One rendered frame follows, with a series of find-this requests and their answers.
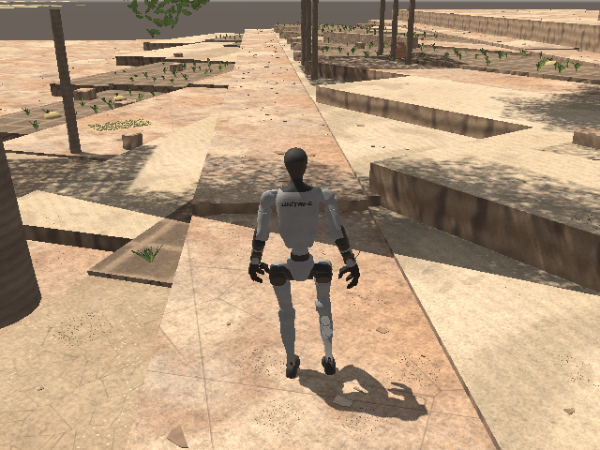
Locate left robot hand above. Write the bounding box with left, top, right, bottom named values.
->
left=248, top=262, right=269, bottom=283

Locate right robot upper arm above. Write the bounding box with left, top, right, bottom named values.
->
left=316, top=187, right=344, bottom=240

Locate robot right forearm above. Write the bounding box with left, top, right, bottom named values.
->
left=335, top=225, right=356, bottom=267

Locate left robot thigh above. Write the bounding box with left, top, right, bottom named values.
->
left=269, top=262, right=295, bottom=324

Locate right robot shin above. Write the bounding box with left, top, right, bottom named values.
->
left=319, top=297, right=333, bottom=363

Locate robot left forearm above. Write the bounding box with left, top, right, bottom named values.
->
left=249, top=227, right=265, bottom=264

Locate right robot hand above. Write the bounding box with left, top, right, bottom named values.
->
left=338, top=264, right=360, bottom=289

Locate left robot upper arm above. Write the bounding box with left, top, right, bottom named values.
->
left=255, top=189, right=278, bottom=241

